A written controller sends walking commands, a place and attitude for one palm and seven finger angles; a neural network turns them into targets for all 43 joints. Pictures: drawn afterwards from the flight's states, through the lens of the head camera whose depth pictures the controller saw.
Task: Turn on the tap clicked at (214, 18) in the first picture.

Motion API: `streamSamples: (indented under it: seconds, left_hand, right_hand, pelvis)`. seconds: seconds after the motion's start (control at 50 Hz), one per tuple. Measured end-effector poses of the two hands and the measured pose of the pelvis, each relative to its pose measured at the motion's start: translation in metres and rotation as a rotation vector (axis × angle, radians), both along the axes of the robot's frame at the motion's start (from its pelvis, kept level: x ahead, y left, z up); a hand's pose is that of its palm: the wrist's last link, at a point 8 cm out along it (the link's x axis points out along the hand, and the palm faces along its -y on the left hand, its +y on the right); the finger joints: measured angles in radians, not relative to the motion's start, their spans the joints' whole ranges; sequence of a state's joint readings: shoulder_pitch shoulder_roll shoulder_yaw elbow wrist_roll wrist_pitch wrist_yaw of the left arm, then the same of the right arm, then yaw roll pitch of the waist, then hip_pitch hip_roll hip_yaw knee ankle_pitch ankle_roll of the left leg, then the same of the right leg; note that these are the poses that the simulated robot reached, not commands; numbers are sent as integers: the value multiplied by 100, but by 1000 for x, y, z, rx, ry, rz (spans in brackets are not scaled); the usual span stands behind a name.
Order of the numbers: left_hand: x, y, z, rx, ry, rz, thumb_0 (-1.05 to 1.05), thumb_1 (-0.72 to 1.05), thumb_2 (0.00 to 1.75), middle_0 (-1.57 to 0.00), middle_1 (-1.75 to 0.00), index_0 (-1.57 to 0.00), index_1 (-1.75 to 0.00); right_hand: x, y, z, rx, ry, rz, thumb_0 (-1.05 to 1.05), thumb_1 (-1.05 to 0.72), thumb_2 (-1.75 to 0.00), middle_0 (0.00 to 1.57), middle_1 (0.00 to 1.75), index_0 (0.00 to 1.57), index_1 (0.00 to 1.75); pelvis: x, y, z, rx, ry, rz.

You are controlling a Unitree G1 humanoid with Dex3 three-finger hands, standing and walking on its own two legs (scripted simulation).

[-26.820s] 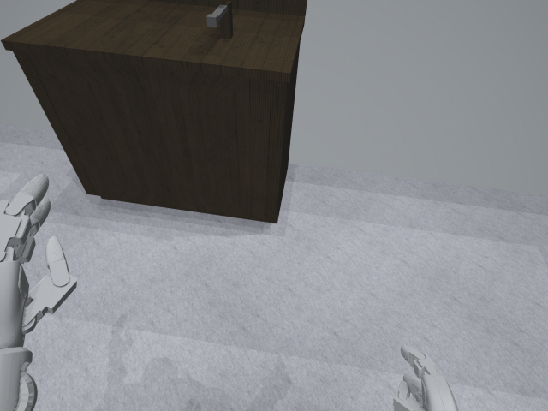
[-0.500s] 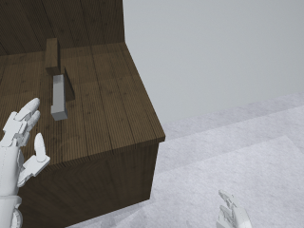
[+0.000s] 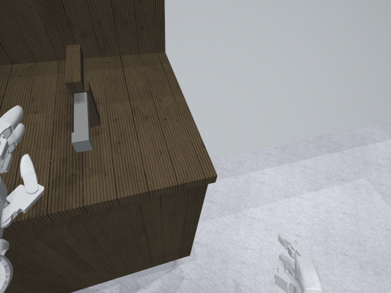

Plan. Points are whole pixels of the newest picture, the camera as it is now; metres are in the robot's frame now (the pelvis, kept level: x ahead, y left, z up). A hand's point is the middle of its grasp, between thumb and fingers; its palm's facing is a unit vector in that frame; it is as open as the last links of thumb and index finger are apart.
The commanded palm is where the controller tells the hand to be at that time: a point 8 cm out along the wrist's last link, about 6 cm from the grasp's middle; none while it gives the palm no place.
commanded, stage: look again from close up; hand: left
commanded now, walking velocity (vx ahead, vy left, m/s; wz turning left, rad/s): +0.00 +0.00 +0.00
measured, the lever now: (82, 141) +0.34 +0.25 +0.13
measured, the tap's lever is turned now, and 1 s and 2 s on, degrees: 0 0 0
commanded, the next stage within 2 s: shuffle to correct the standing spot in 0.28 s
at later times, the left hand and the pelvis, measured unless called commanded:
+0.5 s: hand (54, 198) +0.21 +0.23 +0.16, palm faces +0.40 -0.85 -0.33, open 7.4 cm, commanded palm +0.15 +0.26 +0.18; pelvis -0.01 -0.02 +0.00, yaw +0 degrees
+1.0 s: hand (92, 201) +0.21 +0.18 +0.16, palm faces +0.38 -0.86 -0.35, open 7.4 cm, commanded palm +0.16 +0.21 +0.18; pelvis +0.00 -0.07 +0.00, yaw +0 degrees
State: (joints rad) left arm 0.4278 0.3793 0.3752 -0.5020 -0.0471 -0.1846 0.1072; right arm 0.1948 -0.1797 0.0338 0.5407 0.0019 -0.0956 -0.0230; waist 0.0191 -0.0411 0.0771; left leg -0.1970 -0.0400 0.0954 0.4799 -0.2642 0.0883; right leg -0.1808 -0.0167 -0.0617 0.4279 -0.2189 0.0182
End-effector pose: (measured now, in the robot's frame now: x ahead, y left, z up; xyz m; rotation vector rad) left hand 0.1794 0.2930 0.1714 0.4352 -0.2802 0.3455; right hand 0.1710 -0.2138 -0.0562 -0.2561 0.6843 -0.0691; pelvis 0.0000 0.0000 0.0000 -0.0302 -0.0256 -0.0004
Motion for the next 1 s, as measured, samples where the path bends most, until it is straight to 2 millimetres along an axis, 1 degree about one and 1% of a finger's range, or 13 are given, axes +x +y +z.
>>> streamSamples:
  seconds: [0.12, 0.24, 0.34, 0.46, 0.6, 0.72, 0.8, 0.9, 1.0]
  left_hand:
    - [-14, -8, 7, -17, -39, 19, 2, 89, 90, -21, -30, -21, -31]
    - [-18, -15, -1, -37, -1, 32, 2, 89, 90, -21, -30, -21, -31]
    - [-18, -20, -5, -44, 17, 38, 2, 89, 90, -21, -30, -21, -31]
    - [-15, -26, -2, -42, 3, 27, 2, 89, 90, -21, -30, -21, -31]
    - [-4, -30, 0, -41, 1, 20, 2, 89, 90, -21, -30, -21, -31]
    - [2, -45, 3, -30, 5, -8, 2, 89, 90, -21, -30, -21, -31]
    - [1, -56, 4, -16, 20, -23, 2, 89, 90, -21, -30, -21, -31]
    - [-5, -67, 2, -9, 43, -16, 2, 89, 90, -21, -30, -21, -31]
    - [-11, -77, 1, -31, 54, 17, 2, 89, 90, -21, -30, -21, -31]
  right_hand:
    - [-15, -9, -7, -2, 29, -3, 1, -90, -90, 20, 30, 21, 30]
    - [-24, -16, -7, 11, 17, -22, 1, -90, -90, 20, 30, 21, 30]
    - [-28, -23, -6, 6, 12, -26, 1, -90, -90, 20, 30, 21, 30]
    - [-26, -31, -4, -10, 19, -27, 1, -90, -90, 20, 30, 21, 30]
    - [-16, -37, -2, 0, 16, -36, 1, -90, -90, 20, 30, 21, 30]
    - [-8, -42, -3, 25, 9, -33, 1, -90, -90, 20, 30, 21, 30]
    - [-5, -50, -4, 35, 7, -33, 1, -90, -90, 20, 30, 21, 30]
    - [-6, -65, -7, 34, 12, -38, 1, -90, -90, 20, 30, 21, 30]
    - [-10, -79, -13, 28, 20, -49, 1, -90, -90, 20, 30, 21, 30]
  pelvis:
    - [-7, -4, 1, 3, -12, 4]
    - [-12, -10, 2, 6, -16, 2]
    - [-15, -16, 3, 6, -13, 5]
    - [-12, -21, 3, 6, -5, 4]
    - [-6, -28, 3, 16, -4, -2]
    - [-3, -38, 2, 13, -3, 0]
    - [-3, -48, 1, 10, 1, 0]
    - [-4, -60, -1, 11, 3, -1]
    - [-3, -66, -1, 10, 6, 4]
